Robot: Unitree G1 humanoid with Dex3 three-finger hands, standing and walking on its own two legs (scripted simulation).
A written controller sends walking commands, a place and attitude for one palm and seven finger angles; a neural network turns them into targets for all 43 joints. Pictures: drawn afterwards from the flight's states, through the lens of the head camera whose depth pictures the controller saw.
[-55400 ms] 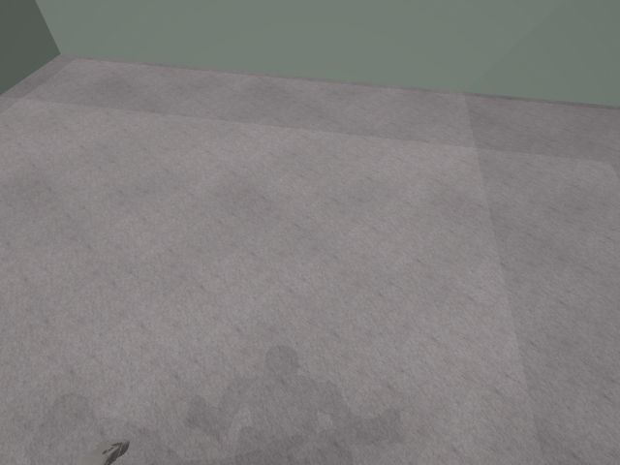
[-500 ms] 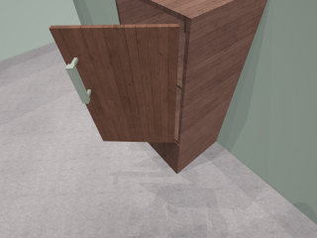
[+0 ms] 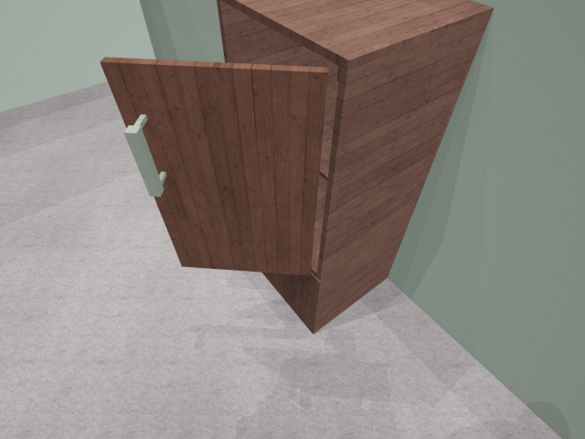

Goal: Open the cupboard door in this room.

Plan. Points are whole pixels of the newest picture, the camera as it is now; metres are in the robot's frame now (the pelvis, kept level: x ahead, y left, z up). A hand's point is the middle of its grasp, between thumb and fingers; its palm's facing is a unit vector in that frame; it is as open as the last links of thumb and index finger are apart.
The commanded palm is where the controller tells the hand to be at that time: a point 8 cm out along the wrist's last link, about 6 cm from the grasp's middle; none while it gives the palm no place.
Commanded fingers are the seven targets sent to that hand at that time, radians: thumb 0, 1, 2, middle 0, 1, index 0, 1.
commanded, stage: look again from close up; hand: left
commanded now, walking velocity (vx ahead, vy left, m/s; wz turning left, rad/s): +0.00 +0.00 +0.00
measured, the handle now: (149, 156) +0.58 +0.31 +0.04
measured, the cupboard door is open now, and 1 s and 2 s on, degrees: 48 48 48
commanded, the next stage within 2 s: shuffle to correct the standing spot in 0.54 s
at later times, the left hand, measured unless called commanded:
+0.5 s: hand out of the picture +0.00 +0.21 -0.18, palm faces +0.00 -0.98 -0.21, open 7.4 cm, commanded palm none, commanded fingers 0.00 0.90 0.90 -0.20 -0.30 -0.20 -0.30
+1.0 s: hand out of the picture -0.01 +0.23 -0.20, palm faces +0.05 -0.98 -0.17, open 7.4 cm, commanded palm none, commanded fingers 0.00 0.90 0.90 -0.20 -0.30 -0.20 -0.30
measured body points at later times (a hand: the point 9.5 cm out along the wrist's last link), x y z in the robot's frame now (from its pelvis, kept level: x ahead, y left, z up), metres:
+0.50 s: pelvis -0.01 +0.03 -0.01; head -0.01 +0.03 +0.44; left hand +0.00 +0.26 -0.16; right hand -0.01 -0.19 -0.17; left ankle -0.02 +0.13 -0.74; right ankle -0.02 -0.09 -0.74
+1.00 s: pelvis +0.02 +0.06 -0.02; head +0.04 +0.08 +0.43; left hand -0.01 +0.28 -0.18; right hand +0.02 -0.17 -0.16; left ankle -0.02 +0.13 -0.74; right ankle -0.02 -0.09 -0.74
